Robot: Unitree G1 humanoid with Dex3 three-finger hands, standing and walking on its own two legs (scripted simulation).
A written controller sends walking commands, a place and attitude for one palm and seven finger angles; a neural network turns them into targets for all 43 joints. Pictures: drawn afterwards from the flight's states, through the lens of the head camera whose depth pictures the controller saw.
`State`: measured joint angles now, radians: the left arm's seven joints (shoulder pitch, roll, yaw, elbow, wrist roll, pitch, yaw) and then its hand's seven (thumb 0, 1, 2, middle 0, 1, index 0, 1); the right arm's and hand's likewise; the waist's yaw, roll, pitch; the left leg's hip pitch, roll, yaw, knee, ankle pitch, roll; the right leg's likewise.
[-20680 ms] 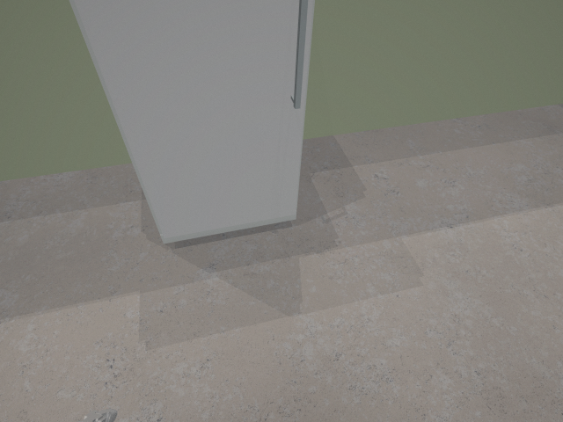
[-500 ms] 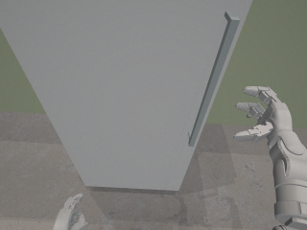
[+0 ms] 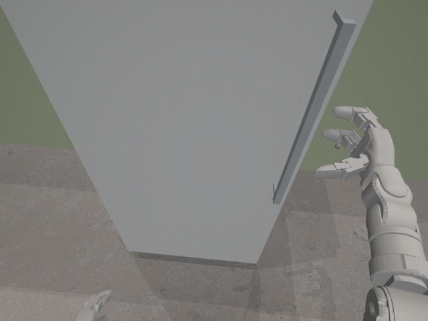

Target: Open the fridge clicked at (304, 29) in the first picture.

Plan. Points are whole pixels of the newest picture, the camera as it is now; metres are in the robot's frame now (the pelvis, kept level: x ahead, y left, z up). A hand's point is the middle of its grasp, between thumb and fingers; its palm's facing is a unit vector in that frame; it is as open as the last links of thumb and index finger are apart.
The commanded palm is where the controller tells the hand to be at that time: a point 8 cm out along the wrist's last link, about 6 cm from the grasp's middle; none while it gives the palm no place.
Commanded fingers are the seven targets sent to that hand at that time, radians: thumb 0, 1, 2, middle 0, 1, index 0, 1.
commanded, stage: move the hooked fingers beside the handle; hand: right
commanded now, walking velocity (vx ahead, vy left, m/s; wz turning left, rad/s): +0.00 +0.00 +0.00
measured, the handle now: (299, 133) +0.46 -0.12 +0.13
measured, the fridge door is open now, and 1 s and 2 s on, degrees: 0 0 0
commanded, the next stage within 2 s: feel for the door with the fingertips in 0.68 s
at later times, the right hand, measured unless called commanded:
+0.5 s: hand (342, 147) +0.41 -0.19 +0.15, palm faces +0.02 +1.00 +0.01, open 14.0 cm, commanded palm +0.38 -0.23 +0.15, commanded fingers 0.00 0.50 -0.30 0.30 1.20 0.30 1.20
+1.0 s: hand (331, 150) +0.40 -0.16 +0.15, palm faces +0.00 +1.00 +0.01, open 14.0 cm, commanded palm +0.37 -0.21 +0.15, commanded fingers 0.00 0.50 -0.30 0.30 1.20 0.30 1.20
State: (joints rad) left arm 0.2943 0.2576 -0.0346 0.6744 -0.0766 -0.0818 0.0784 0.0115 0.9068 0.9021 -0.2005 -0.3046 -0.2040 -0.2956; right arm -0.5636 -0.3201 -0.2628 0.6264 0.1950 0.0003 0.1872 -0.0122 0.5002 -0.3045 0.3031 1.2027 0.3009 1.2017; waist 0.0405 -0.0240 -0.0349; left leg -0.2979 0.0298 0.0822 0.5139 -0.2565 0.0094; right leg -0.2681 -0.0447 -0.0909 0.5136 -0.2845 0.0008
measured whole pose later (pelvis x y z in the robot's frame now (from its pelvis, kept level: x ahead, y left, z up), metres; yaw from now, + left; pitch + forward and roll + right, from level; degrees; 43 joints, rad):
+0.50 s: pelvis +0.00 +0.00 +0.00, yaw +0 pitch +3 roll +0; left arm 0.28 0.25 -0.03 0.64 -0.08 -0.07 0.07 0.01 0.91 0.90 -0.20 -0.30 -0.20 -0.30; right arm -0.54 -0.32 -0.26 0.61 0.20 0.00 0.20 -0.01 0.50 -0.30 0.30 1.20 0.30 1.20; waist 0.03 -0.02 -0.04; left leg -0.30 0.03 0.08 0.51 -0.26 0.00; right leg -0.27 -0.04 -0.09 0.52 -0.29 0.00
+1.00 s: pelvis +0.00 +0.00 +0.00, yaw -1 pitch +2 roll +0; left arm 0.26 0.25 -0.04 0.65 -0.08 -0.06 0.07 0.01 0.91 0.90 -0.20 -0.30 -0.20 -0.30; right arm -0.52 -0.26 -0.19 0.52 0.20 0.05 0.14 -0.01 0.50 -0.30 0.30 1.20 0.30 1.20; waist 0.01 -0.03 -0.04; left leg -0.28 0.03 0.09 0.50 -0.25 0.00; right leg -0.26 -0.04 -0.08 0.52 -0.29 0.00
